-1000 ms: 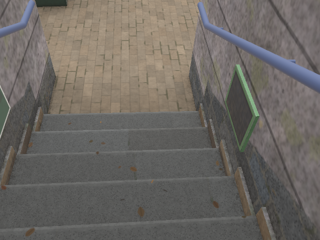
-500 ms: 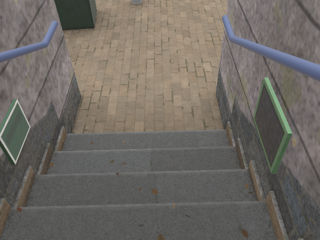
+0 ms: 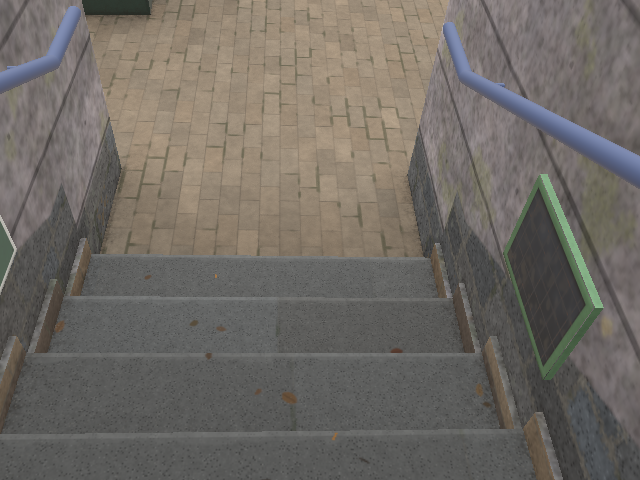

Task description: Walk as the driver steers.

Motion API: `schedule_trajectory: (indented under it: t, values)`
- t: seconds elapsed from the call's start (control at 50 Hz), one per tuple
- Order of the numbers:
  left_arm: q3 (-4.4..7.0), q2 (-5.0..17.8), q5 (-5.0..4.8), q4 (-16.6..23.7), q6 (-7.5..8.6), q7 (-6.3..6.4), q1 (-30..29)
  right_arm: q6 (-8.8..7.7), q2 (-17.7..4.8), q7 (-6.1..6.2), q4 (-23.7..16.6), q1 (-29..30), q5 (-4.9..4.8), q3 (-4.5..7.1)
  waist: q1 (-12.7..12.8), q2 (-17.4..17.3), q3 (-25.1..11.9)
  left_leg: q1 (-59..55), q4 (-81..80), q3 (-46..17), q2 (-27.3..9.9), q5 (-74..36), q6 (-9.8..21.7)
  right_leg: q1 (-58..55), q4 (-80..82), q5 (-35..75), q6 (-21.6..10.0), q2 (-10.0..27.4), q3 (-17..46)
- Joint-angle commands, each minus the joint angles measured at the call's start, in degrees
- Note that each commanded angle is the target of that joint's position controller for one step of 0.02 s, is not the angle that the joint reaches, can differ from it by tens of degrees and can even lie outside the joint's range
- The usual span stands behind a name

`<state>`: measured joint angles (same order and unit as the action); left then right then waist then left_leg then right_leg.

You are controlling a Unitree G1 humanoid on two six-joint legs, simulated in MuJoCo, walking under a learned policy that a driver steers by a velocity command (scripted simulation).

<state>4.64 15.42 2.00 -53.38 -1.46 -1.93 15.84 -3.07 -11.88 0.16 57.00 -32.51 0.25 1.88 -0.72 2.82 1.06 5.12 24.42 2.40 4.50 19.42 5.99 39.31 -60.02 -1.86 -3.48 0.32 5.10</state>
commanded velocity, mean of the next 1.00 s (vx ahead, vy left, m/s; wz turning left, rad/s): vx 0.50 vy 0.00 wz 0.00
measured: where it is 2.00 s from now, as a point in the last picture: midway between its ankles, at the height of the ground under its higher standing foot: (302, 353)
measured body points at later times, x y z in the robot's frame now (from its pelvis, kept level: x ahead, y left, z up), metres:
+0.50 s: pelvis +0.27 -0.01 -0.16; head +0.27 -0.01 +0.29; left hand +0.29 +0.23 -0.31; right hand +0.23 -0.25 -0.32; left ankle +0.23 +0.12 -0.76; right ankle +0.27 -0.05 -0.89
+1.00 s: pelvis +0.55 +0.05 -0.32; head +0.56 +0.06 +0.13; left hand +0.46 +0.28 -0.47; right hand +0.66 -0.18 -0.45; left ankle +0.60 +0.12 -1.05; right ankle +0.40 -0.07 -0.80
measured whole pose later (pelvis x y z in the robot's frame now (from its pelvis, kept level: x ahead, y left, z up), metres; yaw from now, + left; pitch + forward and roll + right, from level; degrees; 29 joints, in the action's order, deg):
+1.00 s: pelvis +0.55 +0.05 -0.32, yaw -1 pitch -1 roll +0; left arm 1.2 10.8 0.6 -60.8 1.4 3.2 26.0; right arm -2.6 -9.4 -0.6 54.2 -9.8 0.7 2.1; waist 4.4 2.0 1.9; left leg 19.3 32.0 4.7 2.5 11.4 6.0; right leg 27.6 -105.0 -38.6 -5.8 -3.2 0.9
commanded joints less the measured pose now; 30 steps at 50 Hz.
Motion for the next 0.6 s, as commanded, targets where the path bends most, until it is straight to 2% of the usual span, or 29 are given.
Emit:
schedule_trajectory:
  t: [0.02,0.04,0.06,0.08,0.1,0.14,0.16,0.2,0.22,0.26,0.28,0.3,0.32,0.34,0.36,0.38,0.4,0.42,0.44,0.46,0.48,0.5,0.52,0.54,0.56,0.58,0.6]
  values:
    - [-0.1,1.9,0.21,3.0,1.45,-0.13,-6.2,-2.47,-5.9,0.99,-1.9,1.0,-0.37,1.1,1.3,-7.4,2.9,1.6,-3.3,-9.3,-9.8,-26.2,-0.2,1.1,11.0,14.9,0.0,-0.1,-2.4]
    - [-0.66,1.2,0.62,3.8,1.67,-0.21,-9.5,-2.71,-6.1,1.43,-1.2,0.1,-0.43,1.14,0.5,-6.5,3.7,4.1,-2.6,-8.8,-9.4,-21.4,0.3,-0.5,16.2,20.0,0.2,-0.6,-3.8]
    - [-1.13,0.4,0.76,3.5,1.97,-0.18,-10.5,-3.02,-5.2,1.8,-0.5,-1.1,-0.35,0.86,-0.3,-6.8,4.5,4.7,-0.5,-9.3,-9.6,-21.0,0.8,-1.7,19.3,24.5,0.1,-0.4,-4.3]
    - [-1.6,-0.7,0.99,3.9,2.22,-0.43,-11.8,-2.58,-4.0,2.09,-0.2,-1.2,-0.57,0.14,-1.0,-6.7,3.4,5.8,2.0,-9.2,-9.1,-20.5,1.2,-4.7,21.3,28.3,-0.2,-0.6,-5.2]
    - [-1.93,-1.0,0.9,4.0,2.49,-0.61,-12.5,-2.46,-3.8,2.25,0.0,-2.0,-0.3,-0.15,-1.7,-7.0,3.7,5.7,4.2,-10.1,-9.4,-19.9,1.7,-5.0,21.8,29.8,-0.7,-0.7,-5.7]
    - [-2.3,-0.7,1.09,4.5,2.67,-0.14,-15.2,-2.28,-4.2,2.56,0.9,-4.6,0.69,-0.33,-3.7,-6.4,5.8,2.7,9.4,-12.2,-9.7,-21.6,2.7,-1.2,23.8,26.9,-1.0,-0.7,-5.6]
    - [-2.34,-0.4,0.99,5.0,2.68,0.17,-16.7,-1.86,-4.1,2.81,1.8,-6.6,1.24,-0.5,-4.8,-7.5,6.9,0.8,11.6,-13.2,-9.4,-24.0,3.2,0.7,24.9,22.9,-0.8,-1.0,-5.6]
    - [-3.17,-1.4,-0.1,6.7,3.37,0.22,-19.8,-0.82,-3.4,2.78,2.8,-7.7,2.24,-0.66,-7.2,-7.1,8.6,1.6,14.4,-12.5,-8.4,-26.7,3.1,-3.0,31.0,20.8,-0.2,-1.0,-7.4]
    - [-3.64,-2.3,-0.59,7.3,3.43,0.45,-20.7,0.02,-2.7,3.08,3.5,-7.0,2.4,-1.04,-7.3,-6.5,8.4,3.9,17.3,-12.0,-8.2,-25.4,2.7,-6.9,32.9,22.1,-0.4,-0.6,-7.9]
    - [-3.91,-2.3,-1.37,6.3,3.83,1.02,-16.7,0.42,-2.9,3.59,3.9,-6.2,2.7,-1.14,-6.8,-2.9,9.2,4.1,23.1,-12.2,-7.7,-26.4,2.7,-13.0,40.6,22.0,-0.8,-0.1,-7.8]
    - [-3.43,-0.9,-1.18,4.1,3.84,1.42,-12.1,0.65,-3.8,3.63,4.5,-6.3,2.74,-1.09,-5.4,-1.3,8.1,3.3,29.0,-12.6,-8.3,-32.0,3.1,-17.7,42.3,18.1,-1.5,-0.2,-8.1]
    - [-2.81,0.5,-1.09,1.4,3.9,1.79,-5.5,0.78,-4.5,3.63,5.1,-6.9,2.91,-1.12,-3.1,-0.4,5.6,2.7,37.0,-12.9,-8.7,-37.0,3.5,-23.3,43.7,14.1,-2.3,-0.7,-8.8]
    - [-2.19,1.2,-0.79,-2.3,3.82,2.09,3.8,0.87,-5.0,3.56,5.7,-6.3,2.34,-1.04,1.4,0.4,3.2,6.1,49.0,-11.0,-7.2,-36.6,3.3,-32.9,47.9,15.2,-3.3,0.2,-9.3]
    - [-0.82,4.1,-1.44,-5.0,3.31,1.96,13.4,0.46,-6.8,2.62,5.8,-5.0,1.94,0.25,6.3,5.1,-3.5,19.2,70.3,-6.4,-1.4,-11.3,1.3,-51.4,42.3,20.4,-6.0,5.8,-3.0]
    - [-1.19,4.8,-0.65,-4.6,3.64,1.08,17.9,0.34,-2.1,3.35,6.2,-12.6,-1.27,-0.21,3.4,8.1,-15.9,38.5,90.0,-6.2,1.0,32.5,-0.6,-74.9,15.9,54.4,-12.8,21.0,9.5]
    - [-0.13,6.7,-2.68,-3.8,3.53,0.94,18.4,0.4,-7.6,4.03,3.1,-8.9,-2.08,0.2,8.5,5.5,-23.3,52.0,94.0,-6.7,-0.5,29.7,-1.6,-82.3,22.5,30.2,-23.0,27.3,21.8]
    - [-0.2,5.1,-1.99,-2.3,3.19,2.41,12.2,0.55,-8.7,3.56,0.6,-0.7,-0.32,0.52,6.9,2.8,-12.9,59.2,85.6,-3.9,-3.2,18.9,-2.0,-69.3,37.0,-2.7,-24.4,26.3,23.3]
    - [-1.18,0.7,-1.37,-1.2,2.95,2.57,4.9,0.73,-10.2,2.53,-0.7,7.2,2.23,1.64,3.6,-4.5,-2.5,53.9,76.0,-5.2,-6.0,11.6,-1.4,-52.8,42.5,-11.4,-20.1,21.4,17.9]
    - [-1.11,1.6,-0.39,-1.9,3.71,2.6,6.8,1.09,-9.1,1.57,0.1,7.4,3.03,2.18,2.3,-3.2,0.4,47.0,71.7,-6.0,-6.3,10.6,-1.5,-41.4,41.8,-8.4,-20.3,21.8,20.3]
    - [-2.24,-0.9,-0.65,-2.8,5.09,2.69,5.5,1.32,-7.5,0.89,1.2,7.5,3.17,2.15,-1.2,-8.8,5.9,41.8,56.3,-10.1,-9.4,-0.2,-2.5,-30.4,40.9,-2.9,-14.8,15.8,13.6]
    - [-2.62,-1.1,-1.91,-3.3,6.12,2.94,5.0,1.94,-2.3,0.07,0.9,9.7,2.75,1.2,-2.8,-7.2,9.1,32.7,43.6,-7.4,-9.7,-7.3,-5.1,-18.7,43.9,-0.5,-11.5,11.0,7.2]
    - [-2.34,0.6,-2.15,-4.4,6.72,2.88,6.6,2.49,0.3,-0.58,1.1,9.9,3.33,0.9,-2.1,-2.8,7.5,28.9,41.1,-5.2,-8.6,-9.2,-6.1,-17.3,44.1,4.4,-11.7,9.5,7.2]
    - [-2.03,1.8,-1.8,-5.6,6.67,2.79,9.5,3.17,0.2,-0.8,0.9,9.1,4.34,0.96,-2.5,-0.3,5.1,28.6,41.4,-4.4,-8.8,-9.4,-6.2,-18.7,41.5,12.6,-12.9,10.2,7.5]
    - [-2.16,1.2,-2.03,-5.5,6.41,2.69,11.3,3.6,-0.2,-0.89,0.3,8.3,3.95,0.92,-3.3,0.9,3.7,29.5,39.4,-4.7,-9.3,-11.6,-6.0,-19.9,39.5,19.2,-12.8,10.7,6.8]
    - [-1.91,1.8,-1.02,-5.4,6.4,2.32,11.8,3.73,-1.9,-1.03,0.9,7.6,2.96,1.62,-3.3,1.4,2.6,30.7,40.7,-4.4,-9.3,-19.1,-4.6,-21.6,37.7,21.0,-11.7,10.7,6.6]
    - [-2.47,-0.9,-2.03,-6.7,6.88,2.52,12.7,2.97,-3.3,-1.4,-1.3,13.4,2.24,2.31,-2.6,0.2,3.8,36.6,33.3,-7.2,-10.7,-29.0,-3.3,-24.9,35.9,12.4,-9.6,8.0,5.9]
    - [-2.67,-1.1,-1.92,-6.8,6.84,2.81,13.5,2.36,-3.6,-1.6,-2.1,15.9,2.52,2.47,-1.5,0.3,3.7,37.7,30.5,-6.9,-10.5,-32.9,-2.6,-25.9,34.6,8.7,-8.8,7.4,6.7]
Keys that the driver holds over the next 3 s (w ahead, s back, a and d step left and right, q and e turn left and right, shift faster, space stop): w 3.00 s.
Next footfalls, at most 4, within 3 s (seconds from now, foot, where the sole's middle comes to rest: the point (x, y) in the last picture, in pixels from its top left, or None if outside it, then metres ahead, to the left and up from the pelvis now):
0.32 right None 0.31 -0.05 -0.93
0.88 left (253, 470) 0.64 0.12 -1.08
1.48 right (334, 392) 0.94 -0.11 -1.24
2.06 left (279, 324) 1.28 0.07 -1.39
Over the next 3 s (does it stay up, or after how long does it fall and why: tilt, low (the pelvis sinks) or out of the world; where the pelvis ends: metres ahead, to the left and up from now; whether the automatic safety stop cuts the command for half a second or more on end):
stays up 1.63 -0.09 -0.78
